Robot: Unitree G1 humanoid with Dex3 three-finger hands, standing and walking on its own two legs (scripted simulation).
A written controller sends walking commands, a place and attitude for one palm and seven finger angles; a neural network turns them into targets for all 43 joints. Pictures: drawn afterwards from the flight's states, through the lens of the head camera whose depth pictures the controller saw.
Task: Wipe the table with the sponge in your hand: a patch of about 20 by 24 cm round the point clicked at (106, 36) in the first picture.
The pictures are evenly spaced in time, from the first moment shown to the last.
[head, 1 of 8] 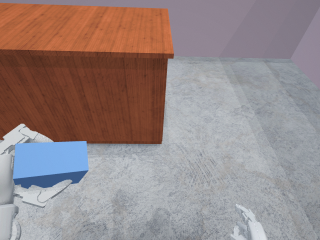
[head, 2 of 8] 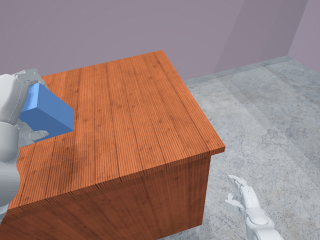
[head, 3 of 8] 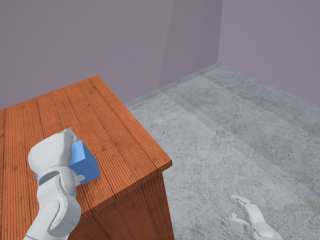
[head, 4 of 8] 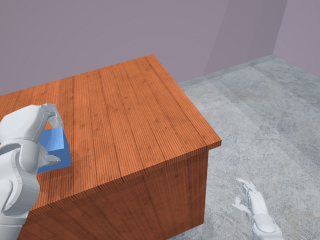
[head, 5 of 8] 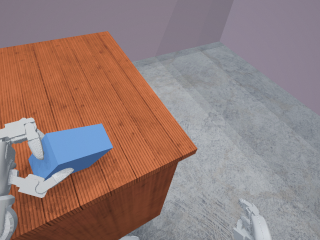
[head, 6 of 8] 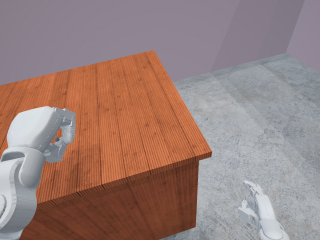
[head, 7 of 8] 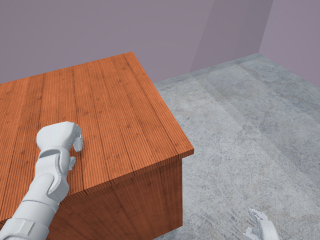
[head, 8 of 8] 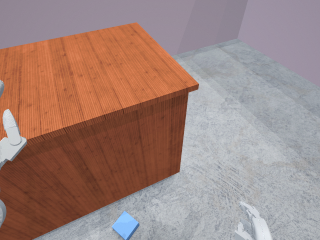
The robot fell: no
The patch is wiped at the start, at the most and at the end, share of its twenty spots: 0.00 1.00 1.00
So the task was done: no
